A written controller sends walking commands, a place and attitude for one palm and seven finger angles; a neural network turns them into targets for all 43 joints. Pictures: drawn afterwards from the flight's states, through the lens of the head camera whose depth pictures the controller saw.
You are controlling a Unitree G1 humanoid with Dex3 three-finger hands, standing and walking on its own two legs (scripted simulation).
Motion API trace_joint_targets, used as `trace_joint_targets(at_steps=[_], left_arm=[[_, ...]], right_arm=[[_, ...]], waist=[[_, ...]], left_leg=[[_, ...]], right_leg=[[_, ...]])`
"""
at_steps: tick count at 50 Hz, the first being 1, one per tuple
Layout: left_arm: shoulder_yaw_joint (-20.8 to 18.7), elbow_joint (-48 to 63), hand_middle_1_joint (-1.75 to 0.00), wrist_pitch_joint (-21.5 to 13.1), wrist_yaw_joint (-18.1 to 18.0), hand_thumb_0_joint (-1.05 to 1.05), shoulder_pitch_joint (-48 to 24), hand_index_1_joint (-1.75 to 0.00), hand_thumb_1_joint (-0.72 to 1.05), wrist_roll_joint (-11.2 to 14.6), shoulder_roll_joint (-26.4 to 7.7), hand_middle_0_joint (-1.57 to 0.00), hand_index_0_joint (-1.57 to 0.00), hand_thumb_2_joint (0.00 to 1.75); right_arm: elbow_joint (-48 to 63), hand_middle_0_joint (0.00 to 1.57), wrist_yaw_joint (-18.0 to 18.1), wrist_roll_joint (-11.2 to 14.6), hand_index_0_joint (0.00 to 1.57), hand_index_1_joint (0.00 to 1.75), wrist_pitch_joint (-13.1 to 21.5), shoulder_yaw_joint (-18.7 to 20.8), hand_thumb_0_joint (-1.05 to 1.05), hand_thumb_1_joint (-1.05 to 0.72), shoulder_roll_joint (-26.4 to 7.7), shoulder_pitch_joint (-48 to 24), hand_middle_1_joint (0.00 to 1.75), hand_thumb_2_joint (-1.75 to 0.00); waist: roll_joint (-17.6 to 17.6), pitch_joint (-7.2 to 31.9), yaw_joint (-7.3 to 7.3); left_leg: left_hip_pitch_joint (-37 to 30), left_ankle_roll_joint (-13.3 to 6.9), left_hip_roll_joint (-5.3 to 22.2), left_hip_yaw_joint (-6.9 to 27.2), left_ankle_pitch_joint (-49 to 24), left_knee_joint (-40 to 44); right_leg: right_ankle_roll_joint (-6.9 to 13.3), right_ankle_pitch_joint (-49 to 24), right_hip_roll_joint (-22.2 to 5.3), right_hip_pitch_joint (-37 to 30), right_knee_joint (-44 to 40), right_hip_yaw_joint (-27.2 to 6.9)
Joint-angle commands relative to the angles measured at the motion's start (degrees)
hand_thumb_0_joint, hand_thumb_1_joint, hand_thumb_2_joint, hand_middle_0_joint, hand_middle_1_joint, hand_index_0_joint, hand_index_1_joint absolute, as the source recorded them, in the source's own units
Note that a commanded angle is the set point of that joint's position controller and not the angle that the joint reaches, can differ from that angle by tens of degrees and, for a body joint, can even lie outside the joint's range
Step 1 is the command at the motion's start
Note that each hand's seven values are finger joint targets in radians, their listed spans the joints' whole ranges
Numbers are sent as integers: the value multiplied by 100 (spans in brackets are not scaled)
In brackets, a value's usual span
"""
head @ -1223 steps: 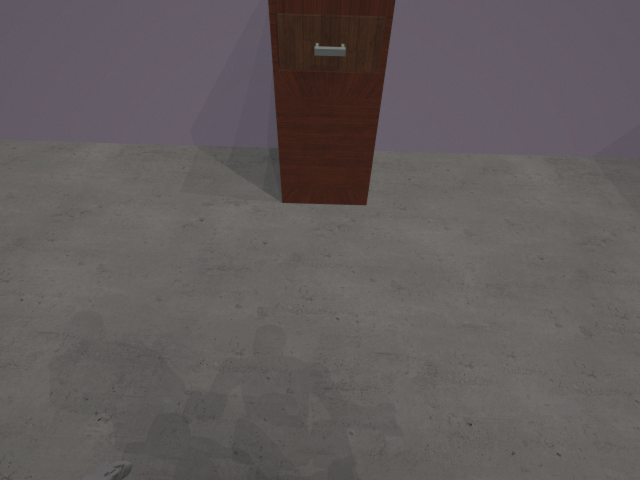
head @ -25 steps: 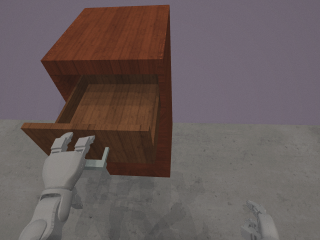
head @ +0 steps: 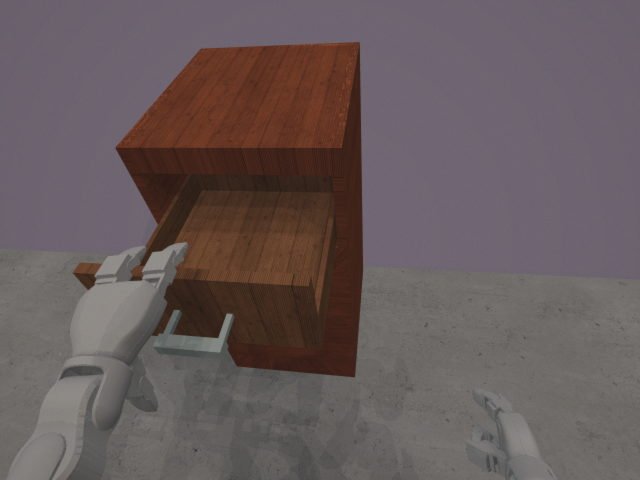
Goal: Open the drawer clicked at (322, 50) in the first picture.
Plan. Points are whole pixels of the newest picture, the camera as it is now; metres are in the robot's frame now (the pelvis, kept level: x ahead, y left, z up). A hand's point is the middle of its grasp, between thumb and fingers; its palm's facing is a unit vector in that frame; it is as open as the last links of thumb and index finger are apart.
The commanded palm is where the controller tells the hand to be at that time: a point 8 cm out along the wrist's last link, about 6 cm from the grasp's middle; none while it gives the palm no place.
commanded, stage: lift the hand off the handle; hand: left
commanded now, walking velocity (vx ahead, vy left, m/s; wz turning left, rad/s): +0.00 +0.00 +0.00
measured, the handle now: (196, 332) +0.31 +0.26 -0.03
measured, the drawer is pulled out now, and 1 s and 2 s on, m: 0.24 0.24 0.24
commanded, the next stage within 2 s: draw the hand back to the body in 0.34 s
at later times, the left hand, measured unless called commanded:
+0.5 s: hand (145, 318) +0.24 +0.24 +0.12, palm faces +0.05 -0.06 -1.00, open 16.2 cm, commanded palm +0.20 +0.25 +0.18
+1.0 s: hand (117, 340) +0.21 +0.25 +0.13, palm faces +0.09 -0.05 -0.99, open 16.2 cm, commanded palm +0.17 +0.26 +0.18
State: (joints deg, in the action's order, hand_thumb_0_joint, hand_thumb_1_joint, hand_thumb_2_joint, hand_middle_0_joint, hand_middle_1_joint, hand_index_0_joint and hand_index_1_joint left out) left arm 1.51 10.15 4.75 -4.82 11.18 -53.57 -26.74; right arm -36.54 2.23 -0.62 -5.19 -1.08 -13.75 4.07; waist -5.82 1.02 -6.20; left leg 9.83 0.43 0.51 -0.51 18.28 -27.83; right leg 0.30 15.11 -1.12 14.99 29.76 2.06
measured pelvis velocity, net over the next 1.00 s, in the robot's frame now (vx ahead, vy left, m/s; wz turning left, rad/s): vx -0.02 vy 0.00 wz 0.00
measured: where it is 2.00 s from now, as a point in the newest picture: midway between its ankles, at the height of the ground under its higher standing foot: outside the picture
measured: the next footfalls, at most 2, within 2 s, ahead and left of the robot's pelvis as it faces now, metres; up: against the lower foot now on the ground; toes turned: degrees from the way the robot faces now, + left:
none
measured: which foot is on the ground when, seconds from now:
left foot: down 0.00-1.00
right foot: down 0.00-1.00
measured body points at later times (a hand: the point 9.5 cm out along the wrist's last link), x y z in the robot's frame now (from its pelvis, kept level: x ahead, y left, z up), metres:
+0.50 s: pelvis -0.02 +0.00 +0.00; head -0.01 -0.04 +0.45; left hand +0.24 +0.24 +0.17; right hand +0.20 -0.20 -0.10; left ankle -0.04 +0.13 -0.74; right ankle +0.01 -0.11 -0.74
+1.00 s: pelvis -0.02 +0.00 +0.01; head -0.02 -0.04 +0.45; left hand +0.20 +0.25 +0.18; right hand +0.21 -0.20 -0.09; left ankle -0.04 +0.13 -0.74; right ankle +0.01 -0.11 -0.74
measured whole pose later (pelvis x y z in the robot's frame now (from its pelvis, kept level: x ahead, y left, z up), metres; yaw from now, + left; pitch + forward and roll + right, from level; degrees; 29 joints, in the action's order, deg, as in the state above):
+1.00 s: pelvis -0.02 +0.00 +0.01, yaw +0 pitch -2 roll +0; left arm -3.2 17.1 -0.2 -1.2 14.0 -49.7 -30.6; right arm -36.3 1.6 0.1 -3.4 -1.5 -14.3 4.7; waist -6.1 -1.2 -6.3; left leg 7.1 0.2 0.2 -0.5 15.2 -24.5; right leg 0.1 11.7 -1.3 11.7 25.6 2.1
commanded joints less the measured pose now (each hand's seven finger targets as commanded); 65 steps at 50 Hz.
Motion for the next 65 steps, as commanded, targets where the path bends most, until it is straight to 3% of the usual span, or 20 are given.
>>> trace_joint_targets(at_steps=[1,7,12,18,19,27,28,31,38,42,43,47,48,52,53,54,57,58,61,65], left_arm=[[-991,1394,-30,-210,-134,0,-1022,-30,-50,56,-1321,-15,-15,30],[-1469,1208,-30,-332,-120,0,-1312,-30,-50,247,-1742,-15,-15,30],[-1200,1267,-30,-283,75,0,-1900,-30,-50,396,-1667,-15,-15,30],[-760,944,-30,-155,401,0,-1515,-30,-50,357,-1236,-15,-15,30],[-939,774,-30,-128,401,0,-1497,-30,-50,348,-1446,-15,-15,30],[-1505,1424,-30,-424,23,0,-1543,-30,-50,274,-1782,-15,-15,30],[-1153,1380,-30,-420,3,0,-1548,-30,-50,249,-1400,-15,-15,30],[-1197,1059,-30,-309,-35,0,-1557,-30,-50,266,-1481,-15,-15,30],[-784,1289,-30,-190,191,0,-1726,-30,-50,234,-1296,-15,-15,30],[-1415,1581,-30,-365,212,0,-1211,-30,-50,315,-1855,-15,-15,30],[-1192,1690,-30,-421,203,0,-1103,-30,-50,260,-1551,-15,-15,30],[-1704,1740,-30,-446,71,0,-556,-30,-50,440,-1820,-15,-15,30],[-1483,1690,-30,-439,62,0,-559,-30,-50,391,-1535,-15,-15,30],[-1689,1792,-30,-329,27,0,-299,-30,-50,484,-1692,-15,-15,30],[-1362,1997,-30,-823,35,0,-724,-30,-47,4537,577,-15,-15,32],[-1704,1770,-30,-1059,-39,0,-192,-30,-43,4788,-49,-15,-15,33],[-2296,2407,-30,-1338,-185,0,144,-30,-32,5317,-453,-16,-16,37],[-2191,2874,-30,-1480,-233,0,-136,-30,-29,5333,-318,-16,-16,39],[-2172,2852,-30,-1565,-335,0,239,-30,-18,5433,-158,-16,-16,43],[-2231,2623,-30,-1589,-303,0,541,-30,-5,5492,-53,-17,-17,50]], right_arm=[[918,20,38,-4,20,30,266,187,0,-90,-523,-840,30,-90],[872,20,86,71,20,30,331,192,0,-90,-560,-912,30,-90],[906,20,109,114,20,30,386,189,0,-90,-600,-966,30,-90],[959,20,6,99,20,30,367,136,0,-90,-594,-842,30,-90],[877,20,14,118,20,30,301,175,0,-90,-627,-825,30,-90],[986,20,-50,93,20,30,404,168,0,-90,-564,-882,30,-90],[993,20,-69,64,20,30,426,134,0,-90,-504,-860,30,-90],[883,20,-48,113,20,30,400,179,0,-90,-574,-830,30,-90],[956,20,2,122,20,30,474,119,0,-90,-560,-905,30,-90],[971,20,36,95,20,30,489,159,0,-90,-624,-908,30,-90],[1002,20,6,49,20,30,513,110,0,-90,-538,-903,30,-90],[987,20,-30,96,20,30,472,147,0,-90,-595,-921,30,-90],[986,20,-67,57,20,30,478,110,0,-90,-528,-891,30,-90],[997,20,-78,121,20,30,432,163,0,-90,-607,-938,30,-90],[1412,20,30,178,20,30,846,120,0,-90,-115,-439,30,-90],[1237,20,132,106,20,30,1072,116,0,-90,-341,-443,30,-90],[1136,20,288,40,20,30,1309,57,0,-90,-423,-430,30,-90],[1195,20,298,6,20,30,1445,38,0,-90,-337,-378,30,-90],[1049,20,302,-53,20,30,1650,28,0,-90,-331,-197,30,-90],[938,20,249,-74,20,30,1762,57,0,-90,-349,-101,30,-90]], waist=[[395,1040,-11],[204,1001,-19],[62,1068,54],[537,904,6],[515,660,44],[173,1189,-160],[153,1152,-135],[246,680,-37],[242,905,40],[277,987,-74],[265,1096,-120],[157,707,-151],[292,686,-150],[180,619,-103],[1055,301,550],[1232,328,440],[651,485,285],[294,802,261],[-200,410,269],[-46,-2,271]], left_leg=[[8,-156,-193,-119,-2109,342],[-30,-116,-203,-71,-1938,403],[-110,-103,-212,-32,-1890,542],[60,-119,-196,-69,-1812,665],[138,-106,-178,-82,-1676,739],[38,-70,-196,-37,-1773,705],[34,-93,-217,-69,-1737,699],[178,-79,-199,-92,-1475,771],[5,-132,-207,-58,-1279,795],[-15,-120,-184,-22,-1452,756],[-46,-138,-223,-44,-1619,704],[72,-66,-160,-47,-1655,699],[121,-83,-193,-58,-1680,690],[93,-61,-165,-84,-1628,651],[-511,-248,69,-124,-1220,549],[-544,-272,135,-93,-1045,592],[-579,-175,46,-111,-1200,700],[-669,-149,23,-110,-1316,747],[-515,-65,16,-152,-1588,811],[-306,-41,47,-134,-1775,843]], right_leg=[[65,-1828,115,-1053,-411,-34],[71,-1628,110,-1128,-560,-115],[70,-1435,114,-1154,-645,-41],[52,-1283,101,-1161,-640,90],[60,-1175,136,-1100,-711,54],[107,-1160,160,-1318,-640,-9],[102,-1080,125,-1233,-641,33],[86,-861,153,-992,-768,21],[73,-582,128,-1027,-801,54],[75,-886,140,-1266,-756,7],[77,-1000,97,-1282,-702,51],[83,-1104,148,-1160,-732,13],[85,-1067,118,-1130,-701,70],[67,-1102,141,-1067,-740,-13],[51,-1002,209,-964,-904,179],[13,-840,198,-990,-896,127],[2,-877,141,-1208,-988,129],[10,-908,84,-1347,-953,124],[50,-1150,92,-1319,-976,146],[56,-1334,109,-1313,-1017,164]])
